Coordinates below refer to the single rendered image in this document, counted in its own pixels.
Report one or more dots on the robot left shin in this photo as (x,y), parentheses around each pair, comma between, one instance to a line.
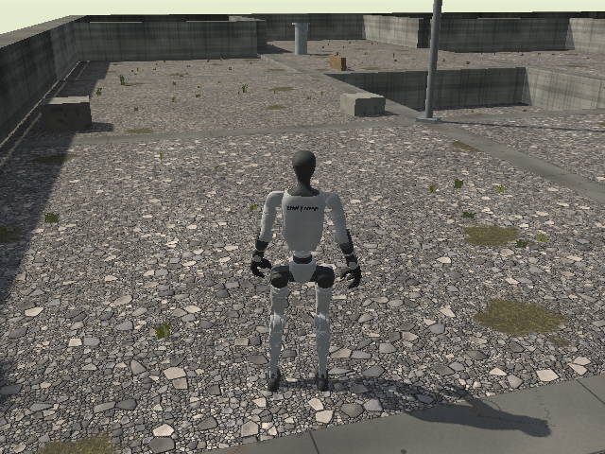
(274,347)

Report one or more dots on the robot left hand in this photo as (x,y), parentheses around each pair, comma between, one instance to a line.
(264,264)

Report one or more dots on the left robot upper arm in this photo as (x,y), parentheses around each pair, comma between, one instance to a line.
(274,199)

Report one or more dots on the humanoid robot head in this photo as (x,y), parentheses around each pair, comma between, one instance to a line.
(304,163)

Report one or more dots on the right robot upper arm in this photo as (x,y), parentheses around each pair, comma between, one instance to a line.
(333,201)

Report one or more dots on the left robot forearm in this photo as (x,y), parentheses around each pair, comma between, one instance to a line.
(259,248)

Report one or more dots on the robot right hand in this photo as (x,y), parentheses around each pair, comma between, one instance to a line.
(354,274)

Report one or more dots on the right robot forearm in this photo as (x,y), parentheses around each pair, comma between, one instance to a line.
(349,253)

